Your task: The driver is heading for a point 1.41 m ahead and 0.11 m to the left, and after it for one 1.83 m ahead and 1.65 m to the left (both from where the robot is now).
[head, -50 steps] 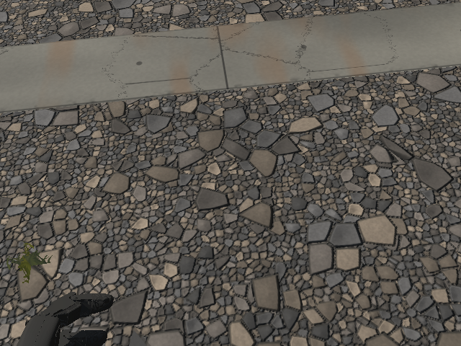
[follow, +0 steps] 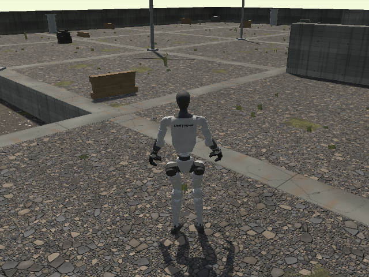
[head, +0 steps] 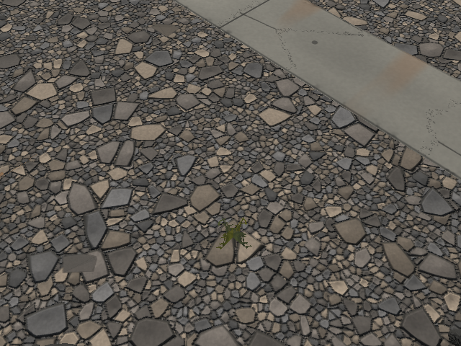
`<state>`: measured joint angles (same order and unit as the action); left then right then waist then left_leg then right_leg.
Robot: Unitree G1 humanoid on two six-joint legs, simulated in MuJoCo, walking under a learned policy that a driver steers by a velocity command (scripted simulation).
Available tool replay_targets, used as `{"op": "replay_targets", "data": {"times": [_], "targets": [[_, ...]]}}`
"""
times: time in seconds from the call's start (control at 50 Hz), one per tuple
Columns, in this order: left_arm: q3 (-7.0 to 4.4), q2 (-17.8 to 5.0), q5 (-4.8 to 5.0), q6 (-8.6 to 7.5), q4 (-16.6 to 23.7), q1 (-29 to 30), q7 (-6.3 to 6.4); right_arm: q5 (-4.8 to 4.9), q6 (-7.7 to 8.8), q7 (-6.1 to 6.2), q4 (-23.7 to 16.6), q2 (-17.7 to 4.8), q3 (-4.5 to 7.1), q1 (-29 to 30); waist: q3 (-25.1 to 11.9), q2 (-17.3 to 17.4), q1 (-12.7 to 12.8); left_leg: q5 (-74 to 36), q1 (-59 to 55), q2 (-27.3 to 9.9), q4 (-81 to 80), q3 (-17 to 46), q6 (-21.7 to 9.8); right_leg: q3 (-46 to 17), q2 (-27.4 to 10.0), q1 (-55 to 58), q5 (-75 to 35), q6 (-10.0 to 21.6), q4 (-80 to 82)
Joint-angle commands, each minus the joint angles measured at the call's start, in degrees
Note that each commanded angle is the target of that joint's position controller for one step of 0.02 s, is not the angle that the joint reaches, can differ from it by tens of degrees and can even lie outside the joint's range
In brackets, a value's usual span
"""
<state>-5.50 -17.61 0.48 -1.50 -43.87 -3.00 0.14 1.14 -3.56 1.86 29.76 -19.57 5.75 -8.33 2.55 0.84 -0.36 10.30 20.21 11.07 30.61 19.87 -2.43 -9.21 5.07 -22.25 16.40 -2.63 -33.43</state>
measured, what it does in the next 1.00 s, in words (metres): walks ahead: right foot, then left foot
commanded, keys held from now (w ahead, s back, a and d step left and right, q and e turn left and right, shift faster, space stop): q+shift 0.02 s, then w+q+shift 0.22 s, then w+shift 0.14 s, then w+e+shift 0.62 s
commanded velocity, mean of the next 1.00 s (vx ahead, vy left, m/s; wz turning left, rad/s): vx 0.75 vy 0.00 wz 0.06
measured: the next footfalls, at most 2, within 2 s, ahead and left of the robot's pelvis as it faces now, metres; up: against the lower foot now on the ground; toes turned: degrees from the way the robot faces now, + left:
right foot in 0.04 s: +0.09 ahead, -0.13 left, +0.00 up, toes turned +12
left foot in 0.56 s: +0.21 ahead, +0.30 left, +0.00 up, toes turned +22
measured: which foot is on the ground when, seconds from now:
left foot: down 0.00-0.04, up 0.06-0.54, down 0.56-1.00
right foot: up 0.00-0.02, down 0.04-0.56, up 0.58-1.00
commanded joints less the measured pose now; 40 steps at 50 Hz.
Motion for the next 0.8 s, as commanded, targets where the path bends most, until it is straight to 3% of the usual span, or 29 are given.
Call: {"op": "replay_targets", "data": {"times": [0.02, 0.04, 0.06, 0.08, 0.1, 0.14, 0.18, 0.22, 0.3, 0.36, 0.4, 0.44, 0.5, 0.52, 0.54, 0.56, 0.58, 0.6, 0.62, 0.64, 0.66, 0.68, 0.7, 0.74, 0.76, 0.78, 0.8], "targets": [[-2.28, -7.02, 0.00, -1.40, 3.38, -1.84, -0.21, 0.78, 0.28, -0.28, -4.77, -8.12, 2.09, 1.88, -9.07, 7.44, 1.54, -0.49, -4.74, -10.98, -2.67, 15.20, -4.78, 0.67, -3.23, 10.30, -8.35, 1.72, 13.47], [-2.87, -9.72, -0.43, -0.89, 3.53, -4.16, 0.05, 0.57, 0.09, -0.52, -4.01, -4.90, 1.09, -2.22, -13.29, -1.96, 0.26, 22.61, 3.44, -6.21, 6.24, 8.82, -2.42, -7.93, -14.06, 20.91, -4.13, 6.12, 15.55], [-3.00, -12.06, -1.50, -0.33, 3.65, -5.68, 0.22, 1.13, 0.38, -0.71, -4.86, -4.33, 0.85, -3.27, -11.02, -15.23, -0.27, 25.33, 16.22, 0.56, 19.40, -4.73, -0.53, -21.67, -22.58, 23.13, 11.85, 12.68, 20.73], [-3.00, -11.14, -2.07, -1.18, 4.74, -3.93, 0.21, 0.51, 1.49, -1.06, -5.80, -8.05, 1.49, -1.23, -6.34, -17.14, -0.06, 18.35, 23.57, -6.12, 27.35, -6.53, 0.56, -27.43, -26.87, 19.35, 22.21, 14.93, 23.38], [-2.39, -9.07, -1.11, -1.55, 6.03, -1.54, 0.93, 0.06, 1.90, -1.36, -5.01, -10.13, 1.88, -0.69, -4.32, -14.90, 0.00, 13.51, 25.17, -8.95, 30.90, -8.98, 1.46, -22.51, -24.83, 18.13, 23.59, 13.37, 23.52], [-1.78, -8.24, 0.33, -1.67, 6.42, -3.30, 2.41, -0.86, 2.17, -1.60, -2.98, -9.05, 1.70, -2.51, -4.48, -9.49, 1.10, 7.87, 27.54, -10.89, 39.02, -12.90, 3.29, -13.89, -21.03, 20.57, 20.21, 9.50, 22.81], [-1.25, -8.31, 0.05, -2.25, 5.74, -7.93, 2.54, -0.47, 2.70, -2.13, -3.48, -6.36, 0.62, -1.85, -3.20, -6.94, 2.92, 5.82, 30.84, -13.23, 44.75, -16.38, 3.78, -8.07, -19.97, 21.03, 18.49, 8.52, 23.20], [-1.06, -8.65, -0.74, -2.80, 5.28, -10.92, 1.95, 0.13, 3.10, -2.20, -4.38, -4.99, -0.12, -0.62, -1.48, -6.98, 4.06, 4.06, 33.87, -15.39, 46.70, -17.43, 4.63, -4.66, -19.81, 20.75, 19.03, 8.71, 23.62], [-0.57, -8.75, -1.95, -3.66, 4.36, -14.34, 0.93, 1.08, 3.83, -1.79, -4.39, -2.91, -1.07, -0.55, 1.00, -7.64, 4.17, -0.53, 34.08, -17.01, 43.99, -15.16, 6.17, -1.79, -21.33, 17.87, 18.19, 11.33, 26.29], [-0.54, -8.88, -1.85, -3.91, 3.30, -16.05, 0.49, 1.34, 4.54, -2.03, -3.68, -1.74, -1.60, 0.48, 3.20, -7.02, 3.83, -2.92, 33.91, -16.98, 36.15, -13.57, 5.85, 1.67, -22.91, 18.77, 13.22, 12.64, 28.08], [-0.55, -9.28, -1.15, -3.71, 2.57, -16.91, 0.54, 1.15, 5.12, -2.76, -4.10, -0.94, -2.18, 2.99, 4.71, -6.66, 3.92, -3.51, 31.43, -17.71, 28.73, -15.07, 5.08, 4.45, -23.84, 18.38, 10.49, 12.87, 29.61], [-0.35, -9.82, 0.22, -3.33, 1.77, -16.92, 0.47, 0.98, 5.89, -3.66, -4.09, -0.19, -2.83, 4.34, 5.74, -6.64, 3.18, -2.11, 24.74, -18.57, 20.11, -18.55, 3.86, 6.24, -23.56, 16.05, 7.64, 12.87, 30.88], [-0.55, -11.83, 1.69, -2.87, 0.82, -17.96, -0.26, 1.20, 7.16, -4.77, -3.55, -0.99, -2.82, 4.65, 6.74, -7.77, 2.28, 4.91, 11.55, -16.00, 9.36, -21.33, 2.20, 7.16, -23.71, 13.18, 2.87, 13.28, 29.92], [-0.49, -12.43, 1.63, -2.62, 0.23, -18.05, -0.51, 1.46, 7.56, -4.93, -2.67, -2.48, -2.09, 1.39, 5.66, -8.33, -0.27, 6.28, 5.60, -14.32, 5.75, -21.89, 1.36, 7.01, -23.82, 13.38, -1.76, 13.35, 26.46], [0.14, -11.64, 1.12, -2.47, -0.14, -16.79, -0.71, 1.80, 7.82, -4.70, 0.12, -5.10, -0.39, -7.93, 1.00, -7.14, -6.48, 4.14, -7.35, -11.95, 2.51, -23.17, 0.13, 9.68, -21.67, 10.56, -14.47, 12.28, 15.07], [1.41, -8.58, 0.21, -3.08, 0.30, -16.16, -0.83, 1.51, 7.52, -3.94, 3.73, -8.63, 1.59, -20.42, -7.94, -4.37, -13.31, 3.14, -26.52, -12.93, 5.49, -21.32, -0.43, 13.01, -17.66, 1.59, -21.71, 10.21, -3.76], [3.71, 0.59, -1.59, -4.01, 3.61, -16.29, -1.03, -0.36, 7.47, -2.65, 5.42, -15.88, 2.50, -28.78, -15.47, 15.52, -12.40, 17.12, -41.46, -27.39, 0.15, 0.26, -1.84, 10.83, -10.21, -15.81, 10.12, 7.03, -31.03], [3.74, 0.74, 2.02, -5.90, 5.73, -17.84, -0.52, -1.86, 8.81, -2.77, 3.70, -15.25, 1.81, -28.32, -22.31, 21.21, -10.38, 34.74, -40.90, -33.65, -12.45, 23.80, -4.73, -0.77, -4.69, -23.77, 14.27, 7.14, -45.29], [2.43, -2.98, 4.58, -6.07, 6.05, -15.21, -0.38, -1.57, 9.75, -3.52, 3.54, -9.73, 0.26, -24.68, -15.67, 11.71, -9.46, 37.06, -36.57, -35.02, -16.23, 22.31, -4.64, -1.93, -6.56, -29.64, 7.77, 6.79, -51.09], [2.39, -3.08, 4.28, -5.65, 6.76, -12.29, -0.43, -0.75, 10.00, -3.91, 4.50, -6.96, -0.61, -22.09, -9.37, 9.48, -8.09, 31.35, -31.17, -34.79, -15.05, 14.25, -4.67, -0.03, -9.43, -33.04, 2.69, 6.65, -51.29], [2.31, -2.96, 2.91, -4.95, 6.44, -11.78, -0.44, -1.08, 9.96, -4.05, 5.22, -5.30, -1.02, -18.48, -5.96, 7.78, -5.82, 24.97, -25.28, -32.75, -15.26, 6.95, -4.14, 1.20, -12.13, -31.41, -2.80, 6.22, -48.31], [1.82, -3.31, 2.41, -3.99, 5.83, -12.97, -0.97, -1.94, 10.09, -3.99, 5.77, -2.39, -1.72, -15.12, -3.42, 8.74, -3.11, 17.34, -19.87, -29.62, -15.65, -0.71, -3.45, 1.53, -13.95, -27.98, -7.19, 5.71, -45.93], [1.59, -2.76, 2.92, -2.91, 5.08, -14.68, -1.78, -2.30, 10.36, -3.72, 6.38, -0.06, -2.19, -13.09, -2.68, 10.51, -1.17, 11.10, -16.79, -28.08, -16.52, -6.35, -2.61, 1.57, -14.77, -24.71, -9.69, 5.34, -45.17], [1.54, -1.30, 3.16, -0.73, 3.98, -14.22, -2.48, -1.67, 10.88, -3.06, 8.30, 2.81, -2.54, -11.74, 0.25, 6.20, -0.30, 0.52, -15.92, -25.90, -18.45, -15.84, -0.61, 2.47, -14.77, -24.81, -11.17, 5.32, -44.99], [1.79, -0.16, 2.90, -0.19, 4.78, -13.31, -2.61, -1.63, 11.07, -2.61, 8.99, 1.41, -2.13, -12.15, 1.56, 6.27, 0.19, -3.55, -14.98, -26.71, -19.30, -18.20, -0.36, 2.25, -14.71, -25.54, -12.34, 5.10, -44.32], [1.85, -0.12, 2.64, 0.07, 5.14, -12.11, -2.78, -1.73, 11.05, -2.25, 9.69, 1.78, -2.09, -12.27, 3.34, 4.21, 0.23, -9.10, -15.59, -25.38, -19.59, -21.93, 0.44, 2.36, -14.09, -27.02, -13.84, 5.15, -42.93], [2.02, 0.16, 2.55, 0.05, 6.20, -10.17, -2.91, -2.28, 10.96, -1.84, 10.11, 1.09, -1.99, -11.98, 4.88, 4.49, 0.52, -10.84, -14.94, -24.85, -20.80, -24.45, 0.49, 3.05, -13.04, -27.47, -16.32, 5.27, -39.86]]}}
